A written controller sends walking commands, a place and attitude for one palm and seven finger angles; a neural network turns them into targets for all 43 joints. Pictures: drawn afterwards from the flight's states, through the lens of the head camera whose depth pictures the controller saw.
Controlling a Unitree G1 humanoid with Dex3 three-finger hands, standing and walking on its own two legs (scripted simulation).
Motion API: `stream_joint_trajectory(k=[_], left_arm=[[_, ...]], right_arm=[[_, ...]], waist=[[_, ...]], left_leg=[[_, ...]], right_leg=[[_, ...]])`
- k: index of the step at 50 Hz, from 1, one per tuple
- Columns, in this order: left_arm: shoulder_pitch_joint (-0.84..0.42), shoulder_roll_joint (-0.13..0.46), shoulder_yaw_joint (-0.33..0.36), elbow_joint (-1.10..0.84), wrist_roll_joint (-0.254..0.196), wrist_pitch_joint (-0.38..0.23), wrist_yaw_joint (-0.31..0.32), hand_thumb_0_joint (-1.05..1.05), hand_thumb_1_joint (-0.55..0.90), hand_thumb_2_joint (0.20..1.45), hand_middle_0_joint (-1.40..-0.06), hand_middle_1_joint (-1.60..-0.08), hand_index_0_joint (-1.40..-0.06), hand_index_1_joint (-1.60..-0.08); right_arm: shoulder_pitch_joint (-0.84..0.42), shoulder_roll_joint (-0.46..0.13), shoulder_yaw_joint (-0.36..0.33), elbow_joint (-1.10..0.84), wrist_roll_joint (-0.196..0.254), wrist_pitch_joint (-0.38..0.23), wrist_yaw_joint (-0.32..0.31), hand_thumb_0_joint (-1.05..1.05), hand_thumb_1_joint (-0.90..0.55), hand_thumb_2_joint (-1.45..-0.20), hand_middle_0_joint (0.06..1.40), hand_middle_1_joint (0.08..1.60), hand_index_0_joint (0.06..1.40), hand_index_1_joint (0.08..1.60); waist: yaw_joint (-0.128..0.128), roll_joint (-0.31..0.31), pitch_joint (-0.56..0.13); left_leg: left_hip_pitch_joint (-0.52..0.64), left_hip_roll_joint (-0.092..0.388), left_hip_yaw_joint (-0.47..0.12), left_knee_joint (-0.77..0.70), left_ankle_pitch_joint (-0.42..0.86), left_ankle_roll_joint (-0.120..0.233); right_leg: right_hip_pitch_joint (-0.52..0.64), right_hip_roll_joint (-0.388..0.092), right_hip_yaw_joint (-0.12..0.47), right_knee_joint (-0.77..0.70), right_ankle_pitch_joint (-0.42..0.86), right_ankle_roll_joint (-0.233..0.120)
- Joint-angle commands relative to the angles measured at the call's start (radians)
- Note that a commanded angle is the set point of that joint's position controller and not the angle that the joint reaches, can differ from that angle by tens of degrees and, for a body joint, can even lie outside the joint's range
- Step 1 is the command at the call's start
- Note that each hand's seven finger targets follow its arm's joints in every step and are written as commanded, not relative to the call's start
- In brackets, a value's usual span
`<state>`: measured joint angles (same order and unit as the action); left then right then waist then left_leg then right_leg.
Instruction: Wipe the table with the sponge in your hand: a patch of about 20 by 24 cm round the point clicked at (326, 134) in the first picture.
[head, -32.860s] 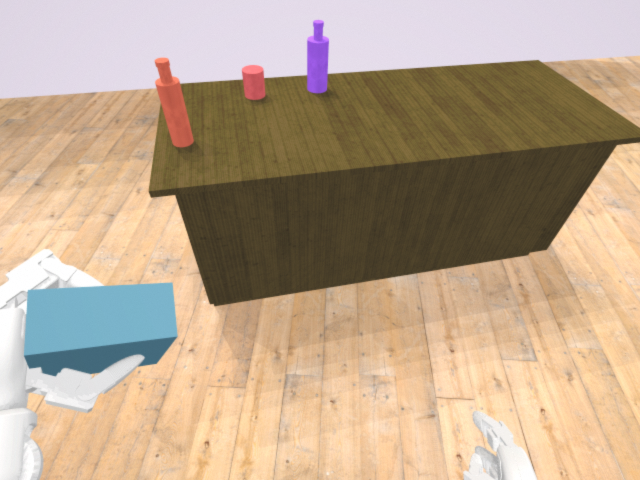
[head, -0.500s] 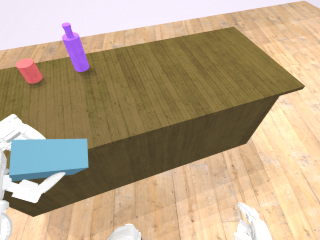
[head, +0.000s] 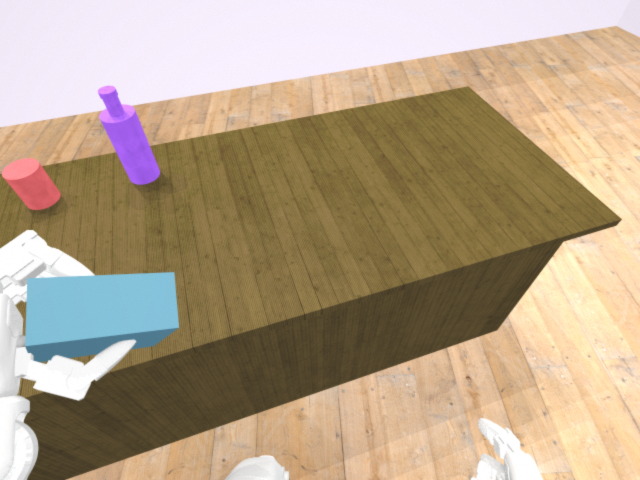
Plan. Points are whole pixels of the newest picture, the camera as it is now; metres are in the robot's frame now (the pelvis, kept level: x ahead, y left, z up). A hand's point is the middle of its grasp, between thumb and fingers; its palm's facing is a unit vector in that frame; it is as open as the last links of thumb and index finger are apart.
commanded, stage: come to a stop and stand still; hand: left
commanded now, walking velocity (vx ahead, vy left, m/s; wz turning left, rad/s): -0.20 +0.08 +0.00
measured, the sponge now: (122, 316) +0.23 +0.21 +0.15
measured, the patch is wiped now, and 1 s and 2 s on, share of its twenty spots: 0.90 0.90 0.90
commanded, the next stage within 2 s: look again from close up in 1.30 s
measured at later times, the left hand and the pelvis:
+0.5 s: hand (77, 277) +0.25 +0.25 +0.18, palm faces +0.37 -0.84 -0.38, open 9.4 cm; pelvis +0.03 +0.01 +0.01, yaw -2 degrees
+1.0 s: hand (38, 263) +0.27 +0.30 +0.17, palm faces +0.40 -0.85 -0.34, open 9.4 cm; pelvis +0.03 +0.05 +0.01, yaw -3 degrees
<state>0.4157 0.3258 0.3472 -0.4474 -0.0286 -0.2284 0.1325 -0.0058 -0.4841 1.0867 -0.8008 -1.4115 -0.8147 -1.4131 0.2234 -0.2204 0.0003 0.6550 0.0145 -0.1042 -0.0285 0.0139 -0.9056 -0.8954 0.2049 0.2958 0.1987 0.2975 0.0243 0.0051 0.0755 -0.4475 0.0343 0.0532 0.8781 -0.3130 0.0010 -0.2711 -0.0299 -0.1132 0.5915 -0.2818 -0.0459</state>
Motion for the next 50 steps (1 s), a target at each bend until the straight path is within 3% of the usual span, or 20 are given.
stream_joint_trajectory(k=[1, 2, 4, 6, 8, 11, 15, 23, 24, 25, 26, 27, 29, 31, 33, 36, 37, 41, 46, 50], left_arm=[[-0.026, 0.236, 0.143, -0.347, -0.024, -0.058, 0.048, 0.0, 0.1, 1.3, -1.2, -1.6, -1.2, -1.6], [-0.014, 0.244, 0.15, -0.353, -0.028, -0.052, 0.054, 0.0, 0.1, 1.3, -1.2, -1.6, -1.2, -1.6], [-0.054, 0.242, 0.142, -0.364, -0.026, -0.051, 0.051, 0.0, 0.1, 1.3, -1.2, -1.6, -1.2, -1.6], [-0.023, 0.238, 0.152, -0.292, -0.025, -0.036, 0.04, 0.0, 0.1, 1.3, -1.2, -1.6, -1.2, -1.6], [-0.02, 0.222, 0.142, -0.266, -0.018, -0.034, 0.036, 0.0, 0.1, 1.3, -1.2, -1.6, -1.2, -1.6], [-0.016, 0.177, 0.099, -0.233, -0.023, -0.011, 0.029, 0.0, 0.1, 1.3, -1.2, -1.6, -1.2, -1.6], [-0.018, 0.17, 0.071, -0.235, -0.028, 0.019, 0.03, 0.0, 0.1, 1.3, -1.2, -1.6, -1.2, -1.6], [-0.081, 0.195, 0.08, -0.273, -0.033, 0.034, 0.037, 0.0, 0.1, 1.3, -1.2, -1.6, -1.2, -1.6], [-1.111, 0.99, 0.642, -0.425, 0.127, -0.066, 0.02, 0.0, 0.1, 1.3, -1.2, -1.6, -1.2, -1.6], [-0.566, 0.37, 0.228, 0.127, 0.044, -0.021, -0.026, 0.0, 0.1, 1.3, -1.2, -1.6, -1.2, -1.6], [-0.28, 0.238, 0.143, 0.196, 0.012, -0.02, -0.04, 0.0, 0.1, 1.3, -1.2, -1.6, -1.2, -1.6], [-0.197, 0.112, 0.03, 0.089, -0.01, -0.039, -0.051, 0.0, 0.1, 1.3, -1.2, -1.6, -1.2, -1.6], [-0.156, 0.158, 0.026, -0.142, -0.018, -0.058, -0.042, 0.0, 0.1, 1.3, -1.2, -1.6, -1.2, -1.6], [-0.07, 0.189, 0.047, -0.217, -0.018, -0.056, -0.032, 0.0, 0.1, 1.3, -1.2, -1.6, -1.2, -1.6], [-0.019, 0.224, 0.106, -0.226, -0.019, -0.055, -0.019, 0.0, 0.1, 1.3, -1.2, -1.6, -1.2, -1.6], [-0.066, 0.278, 0.187, -0.218, -0.019, -0.072, -0.011, 0.0, 0.1, 1.3, -1.2, -1.6, -1.2, -1.6], [-0.095, 0.324, 0.226, -0.24, -0.017, -0.076, -0.005, 0.0, 0.1, 1.3, -1.2, -1.6, -1.2, -1.6], [-0.163, 0.254, 0.168, -0.188, -0.006, -0.089, -0.009, 0.0, 0.1, 1.3, -1.2, -1.6, -1.2, -1.6], [-0.151, 0.169, 0.071, -0.191, 0.012, -0.075, -0.011, 0.0, 0.1, 1.3, -1.2, -1.6, -1.2, -1.6], [-0.166, 0.174, 0.067, -0.209, 0.016, -0.065, -0.007, 0.0, 0.1, 1.3, -1.2, -1.6, -1.2, -1.6]], right_arm=[[-0.106, -0.061, -0.032, -0.203, -0.011, -0.073, -0.025, 0.0, -0.9, -0.9, 0.2, 0.3, 0.2, 0.3], [-0.103, -0.076, -0.04, -0.198, -0.005, -0.072, -0.032, 0.0, -0.9, -0.9, 0.2, 0.3, 0.2, 0.3], [-0.112, -0.103, -0.045, -0.215, 0.003, -0.069, -0.037, 0.0, -0.9, -0.9, 0.2, 0.3, 0.2, 0.3], [-0.116, -0.091, -0.026, -0.218, -0.003, -0.064, -0.043, 0.0, -0.9, -0.9, 0.2, 0.3, 0.2, 0.3], [-0.108, -0.087, -0.019, -0.205, -0.006, -0.069, -0.045, 0.0, -0.9, -0.9, 0.2, 0.3, 0.2, 0.3], [-0.104, -0.095, -0.019, -0.208, -0.004, -0.066, -0.043, 0.0, -0.9, -0.9, 0.2, 0.3, 0.2, 0.3], [-0.116, -0.088, -0.008, -0.213, -0.011, -0.055, -0.047, 0.0, -0.9, -0.9, 0.2, 0.3, 0.2, 0.3], [-0.133, -0.079, 0.001, -0.218, -0.014, -0.043, -0.059, 0.0, -0.9, -0.9, 0.2, 0.3, 0.2, 0.3], [-0.028, -0.137, -0.045, -0.207, -0.061, -0.082, -0.049, 0.0, -0.9, -0.9, 0.2, 0.3, 0.2, 0.3], [-0.068, -0.013, -0.002, -0.123, -0.026, -0.07, -0.047, 0.0, -0.9, -0.9, 0.2, 0.3, 0.2, 0.3], [-0.054, -0.091, -0.046, -0.198, -0.012, -0.089, -0.036, 0.0, -0.9, -0.9, 0.2, 0.3, 0.2, 0.3], [-0.061, -0.104, -0.056, -0.213, -0.001, -0.094, -0.008, 0.0, -0.9, -0.9, 0.2, 0.3, 0.2, 0.3], [-0.081, -0.106, -0.051, -0.236, 0.001, -0.099, 0.017, 0.0, -0.9, -0.9, 0.2, 0.3, 0.2, 0.3], [-0.101, -0.1, -0.045, -0.249, -0.002, -0.103, 0.021, 0.0, -0.9, -0.9, 0.2, 0.3, 0.2, 0.3], [-0.105, -0.106, -0.04, -0.254, -0.001, -0.1, 0.013, 0.0, -0.9, -0.9, 0.2, 0.3, 0.2, 0.3], [-0.107, -0.108, -0.035, -0.255, -0.004, -0.101, -0.011, 0.0, -0.9, -0.9, 0.2, 0.3, 0.2, 0.3], [-0.117, -0.111, -0.032, -0.251, -0.002, -0.099, -0.02, 0.0, -0.9, -0.9, 0.2, 0.3, 0.2, 0.3], [-0.084, -0.102, -0.03, -0.235, -0.005, -0.113, -0.021, 0.0, -0.9, -0.9, 0.2, 0.3, 0.2, 0.3], [-0.081, -0.105, -0.031, -0.211, -0.009, -0.134, -0.005, 0.0, -0.9, -0.9, 0.2, 0.3, 0.2, 0.3], [-0.091, -0.108, -0.028, -0.199, -0.016, -0.126, -0.003, 0.0, -0.9, -0.9, 0.2, 0.3, 0.2, 0.3]], waist=[[0.006, -0.074, -0.206], [-0.002, -0.036, -0.211], [0.006, 0.094, -0.219], [0.001, 0.205, -0.192], [0.002, 0.163, -0.17], [-0.005, 0.035, -0.185], [-0.006, 0.032, -0.201], [-0.006, 0.065, -0.155], [0.017, -0.101, 0.072], [-0.007, -0.104, -0.145], [0.043, 0.03, -0.161], [0.033, 0.17, -0.224], [0.034, 0.113, -0.263], [0.032, 0.018, -0.237], [0.023, -0.01, -0.217], [0.011, 0.017, -0.14], [0.01, 0.071, -0.132], [0.005, 0.116, -0.137], [0.001, 0.06, -0.159], [-0.001, 0.084, -0.172]], left_leg=[[0.205, -0.022, 0.02, -0.357, 0.173, -0.001], [0.266, 0.003, -0.007, -0.42, 0.235, 0.005], [0.316, 0.123, -0.143, -0.429, 0.41, 0.044], [0.225, 0.175, -0.215, -0.5, 0.383, 0.066], [0.199, 0.178, -0.196, -0.496, 0.361, 0.063], [0.188, 0.104, -0.119, -0.453, 0.246, 0.017], [0.238, 0.074, -0.076, -0.443, 0.247, 0.003], [0.234, 0.064, -0.087, -0.516, 0.126, 0.005], [0.074, 0.083, -0.031, -0.325, 0.168, 0.021], [0.246, -0.032, -0.031, -0.353, 0.206, 0.025], [0.299, 0.007, -0.005, -0.376, 0.231, 0.005], [0.329, 0.015, -0.001, -0.424, 0.279, 0.016], [0.319, 0.044, -0.045, -0.456, 0.334, 0.024], [0.276, 0.047, -0.064, -0.481, 0.206, 0.025], [0.226, 0.057, -0.091, -0.522, 0.075, 0.028], [0.158, 0.072, -0.134, -0.598, -0.11, 0.029], [0.16, 0.085, -0.141, -0.621, -0.124, 0.035], [0.124, 0.094, -0.134, -0.615, -0.169, 0.046], [0.218, 0.059, -0.092, -0.537, -0.015, 0.03], [0.251, 0.052, -0.092, -0.532, 0.11, 0.016]], right_leg=[[0.11, -0.216, 0.22, -0.146, 0.372, -0.051], [0.104, -0.199, 0.203, -0.093, 0.35, -0.03], [0.018, -0.082, 0.16, -0.025, 0.154, 0.023], [0.037, -0.012, 0.099, -0.006, 0.017, 0.044], [0.075, -0.007, 0.097, -0.081, -0.012, 0.04], [0.124, -0.023, 0.151, -0.196, 0.184, 0.031], [0.107, -0.05, 0.177, -0.241, 0.253, 0.027], [0.117, -0.031, 0.154, -0.294, 0.155, 0.028], [-0.111, -0.119, 0.26, -0.421, 0.262, 0.086], [-0.063, -0.145, 0.265, -0.321, 0.259, -0.014], [-0.006, -0.11, 0.297, -0.302, 0.359, 0.023], [0.09, -0.092, 0.236, -0.237, 0.392, 0.032], [0.144, -0.051, 0.173, -0.198, 0.266, 0.042], [0.129, -0.033, 0.156, -0.22, 0.148, 0.043], [0.125, -0.021, 0.127, -0.214, 0.06, 0.036], [0.085, 0.001, 0.114, -0.207, -0.041, 0.037], [0.084, 0.008, 0.099, -0.182, -0.029, 0.039], [0.134, 0.002, 0.097, -0.164, 0.01, 0.032], [0.111, -0.006, 0.121, -0.239, 0.091, 0.03], [0.104, 0.001, 0.113, -0.233, 0.142, 0.03]])
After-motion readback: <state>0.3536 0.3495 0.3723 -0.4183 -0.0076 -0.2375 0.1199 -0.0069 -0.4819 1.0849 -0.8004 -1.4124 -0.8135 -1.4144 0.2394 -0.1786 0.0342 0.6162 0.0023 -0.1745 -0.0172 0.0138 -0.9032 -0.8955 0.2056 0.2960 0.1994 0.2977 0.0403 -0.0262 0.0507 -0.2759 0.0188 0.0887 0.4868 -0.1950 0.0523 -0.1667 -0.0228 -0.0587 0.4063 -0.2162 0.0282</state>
